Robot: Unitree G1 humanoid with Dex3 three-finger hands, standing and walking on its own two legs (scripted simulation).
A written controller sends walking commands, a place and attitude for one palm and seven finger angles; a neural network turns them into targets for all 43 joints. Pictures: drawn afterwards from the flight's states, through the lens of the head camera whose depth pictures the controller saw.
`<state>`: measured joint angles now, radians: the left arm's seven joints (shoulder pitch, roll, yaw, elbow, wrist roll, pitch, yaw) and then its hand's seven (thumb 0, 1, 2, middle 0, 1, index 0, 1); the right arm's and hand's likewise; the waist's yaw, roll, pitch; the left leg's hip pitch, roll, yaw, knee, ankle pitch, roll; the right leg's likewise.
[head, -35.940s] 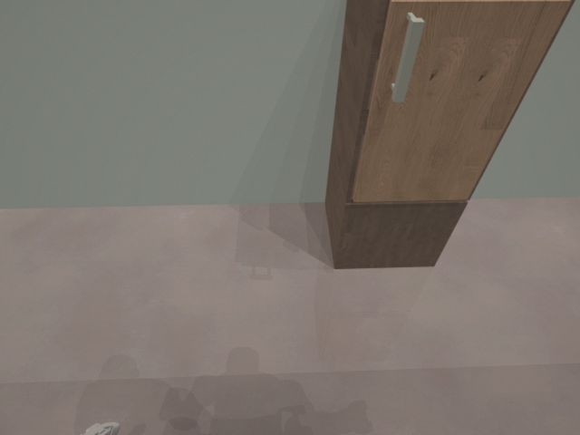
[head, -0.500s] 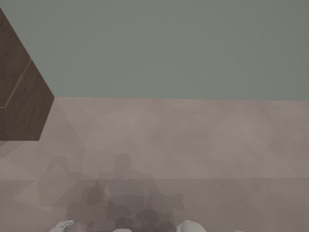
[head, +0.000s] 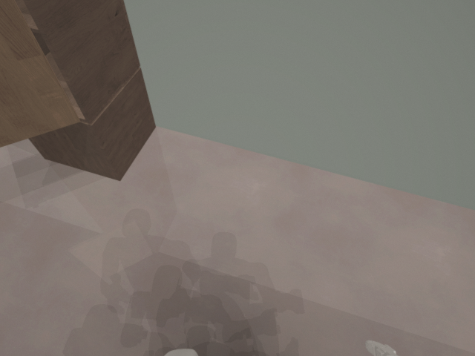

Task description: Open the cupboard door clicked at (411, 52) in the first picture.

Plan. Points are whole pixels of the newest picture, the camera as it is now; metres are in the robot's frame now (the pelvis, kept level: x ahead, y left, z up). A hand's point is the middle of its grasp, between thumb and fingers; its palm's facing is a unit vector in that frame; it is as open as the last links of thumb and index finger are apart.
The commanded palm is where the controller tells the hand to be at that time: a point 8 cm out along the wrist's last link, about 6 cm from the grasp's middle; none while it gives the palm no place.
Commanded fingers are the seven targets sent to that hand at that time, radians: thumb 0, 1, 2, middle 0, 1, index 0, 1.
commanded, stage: turn to face it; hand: left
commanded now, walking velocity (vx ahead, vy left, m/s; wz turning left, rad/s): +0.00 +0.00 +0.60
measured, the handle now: out of the picture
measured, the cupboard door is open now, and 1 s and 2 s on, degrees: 48 48 48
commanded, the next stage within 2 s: take the last steps up to it in 0.88 s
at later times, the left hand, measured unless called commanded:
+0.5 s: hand out of the picture +0.06 +0.19 -0.14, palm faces +0.28 -0.92 -0.27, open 7.4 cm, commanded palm none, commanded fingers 0.00 0.90 0.90 -0.20 -0.30 -0.20 -0.30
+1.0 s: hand out of the picture +0.01 +0.21 -0.15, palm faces +0.50 -0.83 -0.24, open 7.4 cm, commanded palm none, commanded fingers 0.00 0.90 0.90 -0.20 -0.30 -0.20 -0.30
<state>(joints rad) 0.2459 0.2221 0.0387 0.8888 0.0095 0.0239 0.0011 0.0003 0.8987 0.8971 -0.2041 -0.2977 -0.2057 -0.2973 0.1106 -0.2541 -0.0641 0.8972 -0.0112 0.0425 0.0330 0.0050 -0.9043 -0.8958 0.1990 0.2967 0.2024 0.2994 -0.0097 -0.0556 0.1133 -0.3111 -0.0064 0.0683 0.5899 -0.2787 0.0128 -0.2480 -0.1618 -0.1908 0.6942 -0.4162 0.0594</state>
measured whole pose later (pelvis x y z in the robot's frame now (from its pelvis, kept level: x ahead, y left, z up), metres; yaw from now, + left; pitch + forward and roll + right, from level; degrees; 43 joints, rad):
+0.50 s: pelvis +0.02 -0.03 +0.01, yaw +18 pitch +0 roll +0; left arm 0.19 0.21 0.03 0.86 0.02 0.02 0.02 0.00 0.90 0.90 -0.20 -0.30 -0.20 -0.30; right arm 0.16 -0.26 -0.09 0.93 -0.01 0.08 0.03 0.01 -0.90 -0.90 0.20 0.30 0.20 0.30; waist -0.03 0.03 0.09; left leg -0.50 -0.02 -0.02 1.09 -0.46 -0.05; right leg -0.21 -0.08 -0.10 0.53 -0.32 0.02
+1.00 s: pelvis +0.05 -0.01 +0.02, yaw +29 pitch +1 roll -1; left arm 0.18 0.23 0.05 0.92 0.01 0.05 0.00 0.00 0.91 0.90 -0.20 -0.30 -0.20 -0.30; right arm 0.17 -0.19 -0.02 0.95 -0.02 0.03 -0.01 0.00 -0.90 -0.89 0.20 0.30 0.21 0.30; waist 0.00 0.00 0.07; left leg -0.26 -0.02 -0.04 0.50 -0.25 0.02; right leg -0.34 -0.05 -0.04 0.76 -0.42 0.07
